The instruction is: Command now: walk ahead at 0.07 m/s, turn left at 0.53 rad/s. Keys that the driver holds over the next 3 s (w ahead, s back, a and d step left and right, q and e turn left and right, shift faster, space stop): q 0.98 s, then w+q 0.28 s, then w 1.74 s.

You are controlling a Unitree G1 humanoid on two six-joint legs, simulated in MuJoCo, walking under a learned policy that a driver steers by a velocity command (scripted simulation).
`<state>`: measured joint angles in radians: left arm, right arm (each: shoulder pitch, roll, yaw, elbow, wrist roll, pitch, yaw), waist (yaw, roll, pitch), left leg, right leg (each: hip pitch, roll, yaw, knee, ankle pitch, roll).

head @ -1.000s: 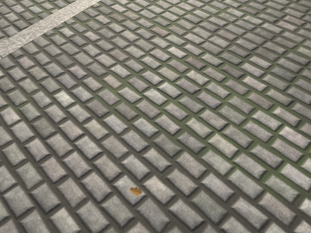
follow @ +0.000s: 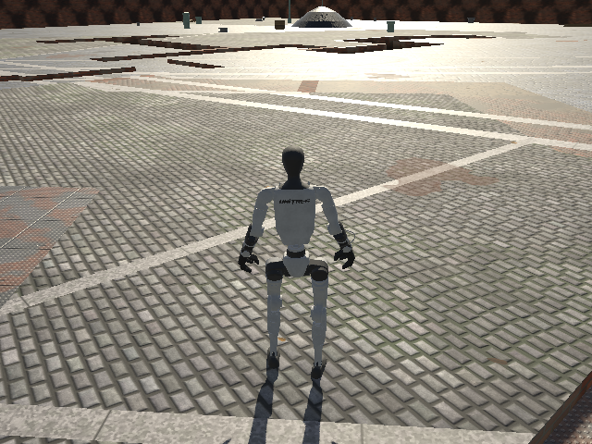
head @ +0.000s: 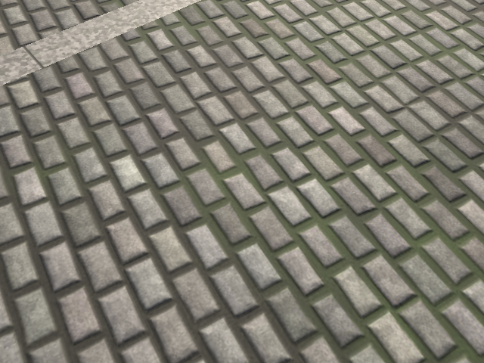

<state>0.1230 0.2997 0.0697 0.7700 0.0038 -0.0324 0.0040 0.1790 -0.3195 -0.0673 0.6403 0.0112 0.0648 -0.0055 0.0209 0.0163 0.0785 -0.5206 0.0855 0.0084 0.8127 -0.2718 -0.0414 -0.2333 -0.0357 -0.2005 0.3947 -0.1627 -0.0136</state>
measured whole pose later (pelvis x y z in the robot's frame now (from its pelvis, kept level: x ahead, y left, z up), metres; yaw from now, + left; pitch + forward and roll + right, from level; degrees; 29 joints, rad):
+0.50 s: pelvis +0.04 +0.02 +0.00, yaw +18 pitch +2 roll -2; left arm 0.07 0.30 0.07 0.78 -0.01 0.00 0.00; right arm 0.17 -0.33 -0.07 0.56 0.01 0.05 -0.02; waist -0.02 0.01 0.05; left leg -0.35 -0.09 -0.17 0.51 -0.18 0.03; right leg -0.35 0.04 0.09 0.67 -0.36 0.06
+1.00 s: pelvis +0.02 +0.03 -0.01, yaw +35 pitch +1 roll +0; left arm 0.13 0.33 0.08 0.76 -0.01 0.02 0.01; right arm 0.18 -0.32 -0.08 0.55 0.01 0.07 0.00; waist 0.02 -0.03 0.08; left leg -0.30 0.00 0.02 0.56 -0.25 0.02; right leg -0.28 -0.12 -0.11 0.66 -0.40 0.05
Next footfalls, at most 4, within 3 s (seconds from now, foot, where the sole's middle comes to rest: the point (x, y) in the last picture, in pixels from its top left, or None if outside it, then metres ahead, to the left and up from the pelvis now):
0.08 left None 0.09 0.13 -0.78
0.56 right None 0.12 -0.10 -0.78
0.98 left None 0.00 0.15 -0.78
1.44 right None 0.27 0.09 -0.78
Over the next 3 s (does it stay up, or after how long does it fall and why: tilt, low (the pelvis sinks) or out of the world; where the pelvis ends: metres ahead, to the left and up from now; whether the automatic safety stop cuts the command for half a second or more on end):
stays up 0.65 0.76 -0.01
